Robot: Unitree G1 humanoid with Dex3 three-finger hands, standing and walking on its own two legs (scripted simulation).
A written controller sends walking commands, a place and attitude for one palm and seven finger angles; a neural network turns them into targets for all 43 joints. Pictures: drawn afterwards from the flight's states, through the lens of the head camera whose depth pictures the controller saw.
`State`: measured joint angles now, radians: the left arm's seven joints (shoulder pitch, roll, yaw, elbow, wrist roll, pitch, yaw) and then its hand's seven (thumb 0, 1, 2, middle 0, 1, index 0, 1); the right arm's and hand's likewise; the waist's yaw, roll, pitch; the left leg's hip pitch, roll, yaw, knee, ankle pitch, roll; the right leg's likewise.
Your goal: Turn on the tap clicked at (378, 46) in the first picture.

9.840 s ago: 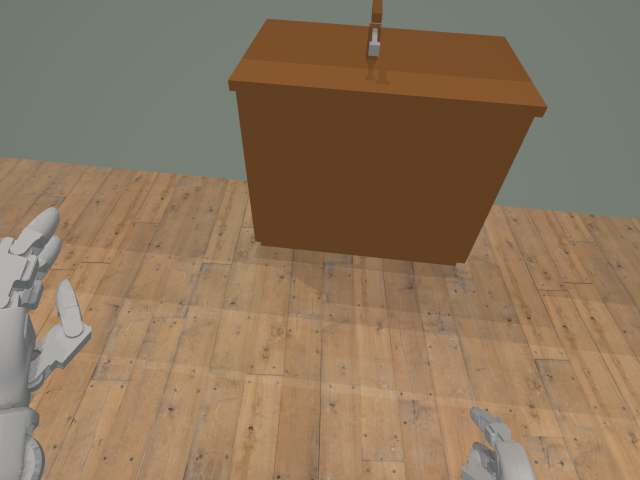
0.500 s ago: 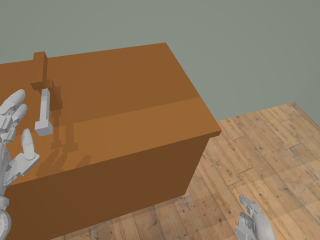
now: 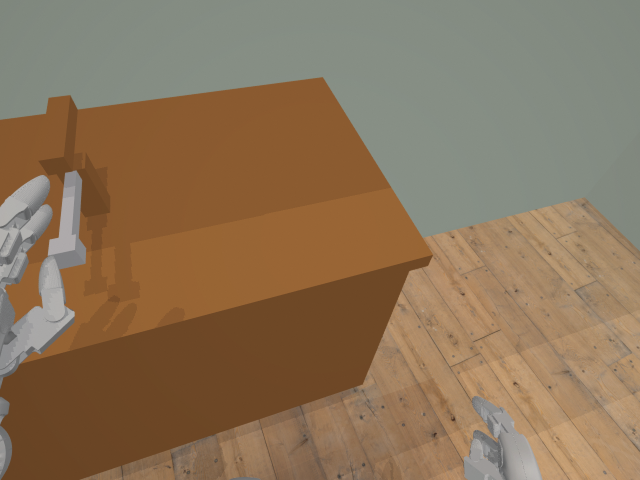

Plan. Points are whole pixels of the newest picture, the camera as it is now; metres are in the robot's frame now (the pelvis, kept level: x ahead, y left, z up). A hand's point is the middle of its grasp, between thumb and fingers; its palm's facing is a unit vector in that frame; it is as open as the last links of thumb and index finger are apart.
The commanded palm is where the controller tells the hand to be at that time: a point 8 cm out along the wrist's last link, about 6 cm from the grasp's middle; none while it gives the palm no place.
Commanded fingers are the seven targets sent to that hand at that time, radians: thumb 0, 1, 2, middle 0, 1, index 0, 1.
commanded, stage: shuffle to correct the standing spot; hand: left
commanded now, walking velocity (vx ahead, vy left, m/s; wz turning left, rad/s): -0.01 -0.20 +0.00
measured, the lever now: (67, 251) +0.33 +0.33 +0.09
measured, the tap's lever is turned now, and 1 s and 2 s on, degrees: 0 0 0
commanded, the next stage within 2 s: none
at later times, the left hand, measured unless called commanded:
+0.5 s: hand (61, 312) +0.22 +0.25 +0.16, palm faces +0.32 -0.86 -0.40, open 7.4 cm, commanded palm +0.16 +0.29 +0.18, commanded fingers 0.00 0.90 0.90 -0.20 -0.30 -0.20 -0.30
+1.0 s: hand (61, 308) +0.22 +0.25 +0.17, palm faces +0.33 -0.84 -0.43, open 7.4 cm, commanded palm +0.16 +0.28 +0.18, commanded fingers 0.00 0.90 0.90 -0.20 -0.30 -0.20 -0.30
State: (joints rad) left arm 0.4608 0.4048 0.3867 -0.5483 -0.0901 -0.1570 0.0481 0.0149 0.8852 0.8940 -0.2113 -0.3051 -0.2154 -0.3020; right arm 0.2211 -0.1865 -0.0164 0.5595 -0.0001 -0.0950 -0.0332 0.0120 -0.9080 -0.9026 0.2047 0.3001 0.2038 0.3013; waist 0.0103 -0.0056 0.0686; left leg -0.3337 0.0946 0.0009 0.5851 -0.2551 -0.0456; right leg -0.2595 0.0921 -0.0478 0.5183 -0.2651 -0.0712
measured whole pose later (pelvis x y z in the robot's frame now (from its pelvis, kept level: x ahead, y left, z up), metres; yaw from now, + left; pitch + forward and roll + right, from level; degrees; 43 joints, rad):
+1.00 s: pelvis +0.01 +0.00 +0.00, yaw +1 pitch +0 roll -2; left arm 0.47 0.42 0.40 -0.57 -0.09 -0.14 0.07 0.02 0.89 0.89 -0.21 -0.31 -0.22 -0.30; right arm 0.22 -0.19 -0.01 0.55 0.01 -0.07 -0.02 0.01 -0.91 -0.90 0.20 0.30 0.20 0.30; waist 0.00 0.01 0.08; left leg -0.34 0.10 -0.03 0.62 -0.28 -0.05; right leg -0.24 0.10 -0.08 0.51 -0.28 -0.07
